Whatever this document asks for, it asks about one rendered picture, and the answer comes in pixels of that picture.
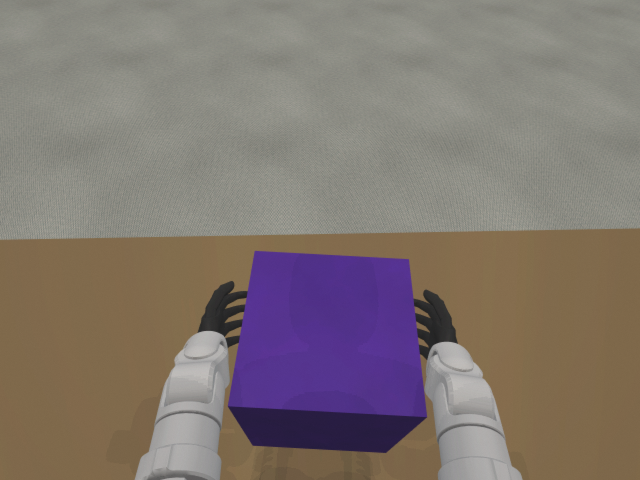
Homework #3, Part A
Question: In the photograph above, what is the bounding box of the right robot forearm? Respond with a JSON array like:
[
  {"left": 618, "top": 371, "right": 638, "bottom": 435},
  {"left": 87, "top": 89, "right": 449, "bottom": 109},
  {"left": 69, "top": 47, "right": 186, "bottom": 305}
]
[{"left": 424, "top": 342, "right": 523, "bottom": 480}]

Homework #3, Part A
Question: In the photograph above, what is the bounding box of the carton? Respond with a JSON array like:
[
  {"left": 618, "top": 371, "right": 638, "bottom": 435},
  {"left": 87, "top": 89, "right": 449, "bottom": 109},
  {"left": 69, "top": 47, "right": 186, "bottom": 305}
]
[{"left": 228, "top": 251, "right": 427, "bottom": 453}]

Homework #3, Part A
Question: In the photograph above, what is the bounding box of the robot left hand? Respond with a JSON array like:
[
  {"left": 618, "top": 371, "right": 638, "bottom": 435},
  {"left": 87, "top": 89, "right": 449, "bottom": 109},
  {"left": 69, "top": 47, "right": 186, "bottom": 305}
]
[{"left": 198, "top": 281, "right": 248, "bottom": 348}]

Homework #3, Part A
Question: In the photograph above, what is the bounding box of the left robot forearm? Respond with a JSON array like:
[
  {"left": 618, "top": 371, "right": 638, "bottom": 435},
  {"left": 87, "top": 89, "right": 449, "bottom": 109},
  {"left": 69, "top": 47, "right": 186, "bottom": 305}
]
[{"left": 135, "top": 331, "right": 230, "bottom": 480}]

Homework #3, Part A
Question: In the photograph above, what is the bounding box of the robot right hand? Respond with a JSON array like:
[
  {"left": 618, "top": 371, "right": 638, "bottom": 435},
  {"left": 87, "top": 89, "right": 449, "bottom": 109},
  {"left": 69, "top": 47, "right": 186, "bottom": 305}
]
[{"left": 414, "top": 290, "right": 458, "bottom": 360}]

